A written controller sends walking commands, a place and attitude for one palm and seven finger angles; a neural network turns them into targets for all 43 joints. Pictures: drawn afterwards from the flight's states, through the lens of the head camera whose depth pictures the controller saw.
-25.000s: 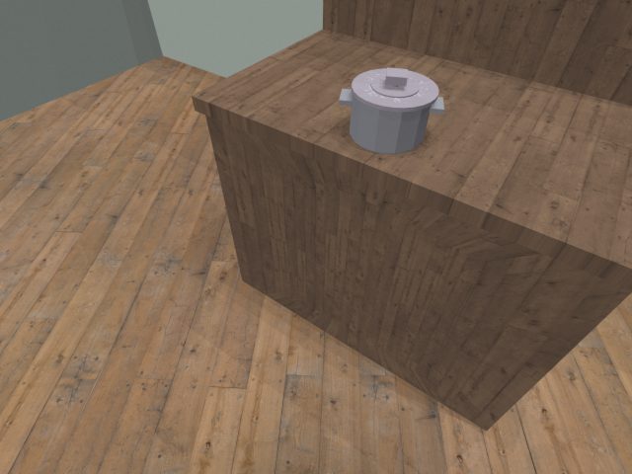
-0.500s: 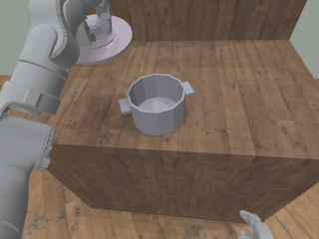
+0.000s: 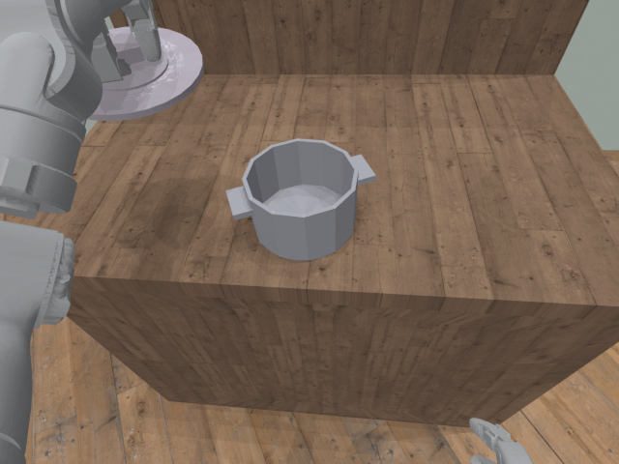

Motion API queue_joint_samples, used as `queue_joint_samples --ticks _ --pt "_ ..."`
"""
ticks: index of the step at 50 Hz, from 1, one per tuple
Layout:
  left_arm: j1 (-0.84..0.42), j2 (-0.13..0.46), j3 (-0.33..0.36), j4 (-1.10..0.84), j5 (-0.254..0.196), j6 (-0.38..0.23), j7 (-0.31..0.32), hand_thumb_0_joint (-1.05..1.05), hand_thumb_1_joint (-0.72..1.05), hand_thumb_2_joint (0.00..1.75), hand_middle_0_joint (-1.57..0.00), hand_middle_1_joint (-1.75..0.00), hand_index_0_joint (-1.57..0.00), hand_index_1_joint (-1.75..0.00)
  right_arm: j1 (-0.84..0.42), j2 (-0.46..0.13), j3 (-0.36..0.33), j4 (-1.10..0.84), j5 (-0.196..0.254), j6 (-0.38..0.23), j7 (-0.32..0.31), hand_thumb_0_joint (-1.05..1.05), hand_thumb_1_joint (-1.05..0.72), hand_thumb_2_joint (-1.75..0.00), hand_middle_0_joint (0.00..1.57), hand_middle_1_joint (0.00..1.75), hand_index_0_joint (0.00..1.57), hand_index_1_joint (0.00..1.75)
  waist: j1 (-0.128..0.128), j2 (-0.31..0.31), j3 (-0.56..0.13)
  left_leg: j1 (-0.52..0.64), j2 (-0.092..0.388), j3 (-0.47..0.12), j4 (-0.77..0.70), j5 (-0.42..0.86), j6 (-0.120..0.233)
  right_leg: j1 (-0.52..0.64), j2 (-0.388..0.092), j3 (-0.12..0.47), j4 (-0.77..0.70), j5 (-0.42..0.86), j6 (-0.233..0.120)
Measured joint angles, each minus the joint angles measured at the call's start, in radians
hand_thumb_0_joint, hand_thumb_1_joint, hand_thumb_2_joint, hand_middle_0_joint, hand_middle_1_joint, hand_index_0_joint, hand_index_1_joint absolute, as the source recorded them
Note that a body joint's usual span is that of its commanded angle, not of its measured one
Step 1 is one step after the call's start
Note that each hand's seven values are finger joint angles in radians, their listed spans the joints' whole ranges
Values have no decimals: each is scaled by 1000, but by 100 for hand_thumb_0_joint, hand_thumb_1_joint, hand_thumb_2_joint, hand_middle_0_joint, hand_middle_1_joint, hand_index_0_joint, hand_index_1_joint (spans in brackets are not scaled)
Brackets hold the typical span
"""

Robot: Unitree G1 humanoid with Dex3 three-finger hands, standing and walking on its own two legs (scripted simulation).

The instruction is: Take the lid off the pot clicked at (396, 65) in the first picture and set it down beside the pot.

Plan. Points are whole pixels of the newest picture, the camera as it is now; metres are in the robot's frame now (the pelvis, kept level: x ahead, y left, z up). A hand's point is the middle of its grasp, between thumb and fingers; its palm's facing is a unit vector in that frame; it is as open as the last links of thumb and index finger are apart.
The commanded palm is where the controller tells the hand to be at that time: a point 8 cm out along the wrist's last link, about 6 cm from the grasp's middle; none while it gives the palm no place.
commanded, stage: move the lid sideways beside the pot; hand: left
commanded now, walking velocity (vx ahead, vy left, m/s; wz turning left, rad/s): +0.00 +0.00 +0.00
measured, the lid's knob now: (119, 48) +0.49 +0.21 +0.29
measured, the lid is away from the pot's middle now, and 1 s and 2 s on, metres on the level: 0.20 0.24 0.23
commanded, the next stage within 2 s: lower the lid onto the table in 0.52 s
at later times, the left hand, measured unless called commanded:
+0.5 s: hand (56, 54) +0.45 +0.26 +0.31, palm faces -0.10 +0.01 -0.99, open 6.3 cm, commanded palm +0.42 +0.25 +0.38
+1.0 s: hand (79, 74) +0.46 +0.25 +0.28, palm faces -0.14 -0.04 -0.99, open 6.3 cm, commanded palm +0.43 +0.25 +0.35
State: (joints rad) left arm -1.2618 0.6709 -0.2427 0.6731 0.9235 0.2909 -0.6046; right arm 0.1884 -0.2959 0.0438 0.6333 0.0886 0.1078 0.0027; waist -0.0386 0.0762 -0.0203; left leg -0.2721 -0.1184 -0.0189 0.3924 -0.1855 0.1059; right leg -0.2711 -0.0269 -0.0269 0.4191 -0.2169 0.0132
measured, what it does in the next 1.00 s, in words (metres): stands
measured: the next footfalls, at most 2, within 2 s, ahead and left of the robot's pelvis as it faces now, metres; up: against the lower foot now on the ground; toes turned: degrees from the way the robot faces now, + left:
none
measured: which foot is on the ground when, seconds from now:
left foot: down 0.00-1.00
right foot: down 0.00-1.00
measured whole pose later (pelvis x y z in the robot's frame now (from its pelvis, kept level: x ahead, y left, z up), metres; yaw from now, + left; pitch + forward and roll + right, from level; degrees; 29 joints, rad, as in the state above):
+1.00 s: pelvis +0.00 +0.01 +0.00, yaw +0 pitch +4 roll -1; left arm -1.21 0.73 -0.18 0.73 0.94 0.24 -0.60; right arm 0.22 -0.29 0.04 0.63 0.09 0.11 0.00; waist -0.05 0.08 -0.01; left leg -0.28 -0.12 -0.02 0.40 -0.19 0.11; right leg -0.27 -0.03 -0.03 0.40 -0.21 0.02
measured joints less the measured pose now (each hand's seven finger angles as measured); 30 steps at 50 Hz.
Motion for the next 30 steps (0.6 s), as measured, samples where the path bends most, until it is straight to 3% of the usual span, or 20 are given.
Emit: queue_joint_samples --ticks 18,30 --pt "36 94 58 -9 8 -53 -18 4 16 103 -70 -73 -92 -87 11 -5 -5 -2 2 20 -4 1 -90 -90 20 30 20 30 -4 3 11 -10 6 -10 6 -4 -1 6 6 -11 -26 9 -1" --pt "23 100 45 -19 9 -67 -23 4 16 103 -70 -73 -92 -87 11 -2 -6 2 5 32 -2 1 -90 -90 20 30 20 30 7 2 12 -17 -1 -20 7 1 3 6 0 -21 -29 12 -1"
